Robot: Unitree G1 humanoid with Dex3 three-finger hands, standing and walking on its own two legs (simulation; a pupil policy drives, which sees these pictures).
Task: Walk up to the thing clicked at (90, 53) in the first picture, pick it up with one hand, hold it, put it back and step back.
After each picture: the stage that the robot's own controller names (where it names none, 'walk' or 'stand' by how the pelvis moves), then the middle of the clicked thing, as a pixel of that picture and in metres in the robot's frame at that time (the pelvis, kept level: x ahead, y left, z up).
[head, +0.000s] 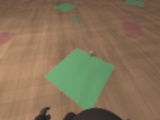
stand; (90, 53) +1.32 -0.05 -0.72
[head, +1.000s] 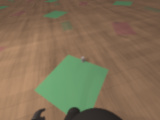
walk; (82, 59) +1.18 +0.20 -0.70
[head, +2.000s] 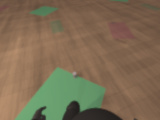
walk; (74, 75) +0.71 +0.26 -0.71
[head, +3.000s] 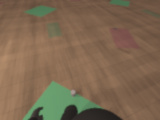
walk; (73, 93) +0.41 +0.18 -0.69
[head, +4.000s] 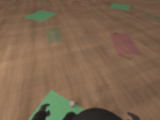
stand; (72, 104) +0.29 +0.18 -0.72
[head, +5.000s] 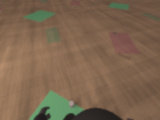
stand; (71, 104) +0.29 +0.18 -0.73
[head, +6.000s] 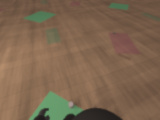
stand; (71, 105) +0.28 +0.19 -0.73
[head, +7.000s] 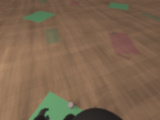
stand; (70, 105) +0.28 +0.20 -0.73
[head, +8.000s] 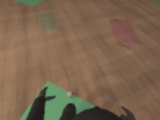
go down; (69, 94) +0.30 +0.19 -0.69
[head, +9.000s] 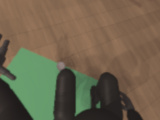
go down; (61, 67) +0.37 +0.21 -0.29
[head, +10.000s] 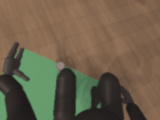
close in; (60, 67) +0.36 +0.22 -0.28
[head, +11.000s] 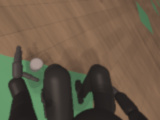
close in; (35, 65) +0.36 +0.24 -0.21
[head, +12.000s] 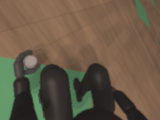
close; (30, 64) +0.36 +0.26 -0.21
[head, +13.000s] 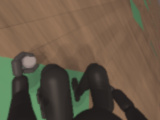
lift; (29, 64) +0.35 +0.25 -0.22
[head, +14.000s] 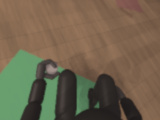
lift; (51, 70) +0.30 +0.26 -0.08
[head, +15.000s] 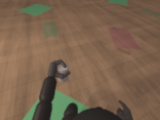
lift; (63, 72) +0.32 +0.17 +0.05
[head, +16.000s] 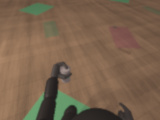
hold; (65, 74) +0.33 +0.17 +0.02
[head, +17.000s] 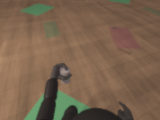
hold; (65, 75) +0.32 +0.17 +0.01
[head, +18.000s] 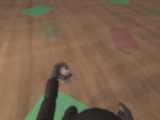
hold; (66, 74) +0.32 +0.17 +0.02
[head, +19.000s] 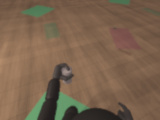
hold; (67, 75) +0.32 +0.16 +0.02
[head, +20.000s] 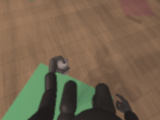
crouch; (63, 67) +0.37 +0.18 -0.07
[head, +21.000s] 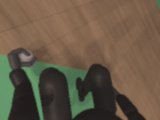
lower; (27, 59) +0.38 +0.27 -0.22
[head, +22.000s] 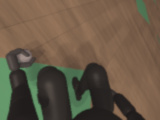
lower; (25, 59) +0.39 +0.27 -0.21
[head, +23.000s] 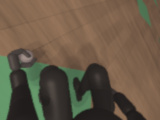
lower; (26, 59) +0.38 +0.28 -0.21
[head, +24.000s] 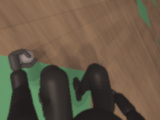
lower; (27, 59) +0.38 +0.27 -0.22
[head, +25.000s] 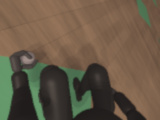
loosen; (28, 61) +0.37 +0.27 -0.21
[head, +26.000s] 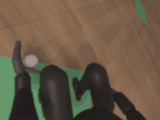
withdraw; (30, 63) +0.36 +0.25 -0.22
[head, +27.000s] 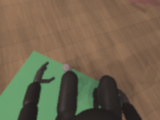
walk; (66, 68) +0.38 +0.20 -0.33
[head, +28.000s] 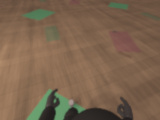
stand; (71, 103) +0.31 +0.17 -0.66
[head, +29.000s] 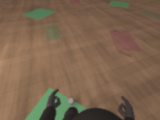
stand; (71, 101) +0.32 +0.18 -0.66
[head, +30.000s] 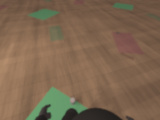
stand; (72, 101) +0.33 +0.17 -0.70
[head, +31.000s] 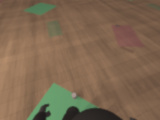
walk; (74, 95) +0.34 +0.17 -0.71
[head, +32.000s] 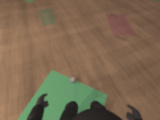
walk; (72, 80) +0.49 +0.18 -0.70
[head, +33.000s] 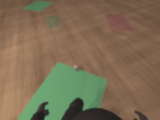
walk; (75, 68) +0.77 +0.26 -0.70
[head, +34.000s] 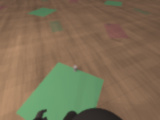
stand; (75, 68) +0.89 +0.24 -0.71
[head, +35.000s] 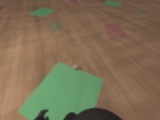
stand; (75, 68) +0.91 +0.24 -0.72
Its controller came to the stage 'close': yes
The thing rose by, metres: 0.72
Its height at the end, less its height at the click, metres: +0.00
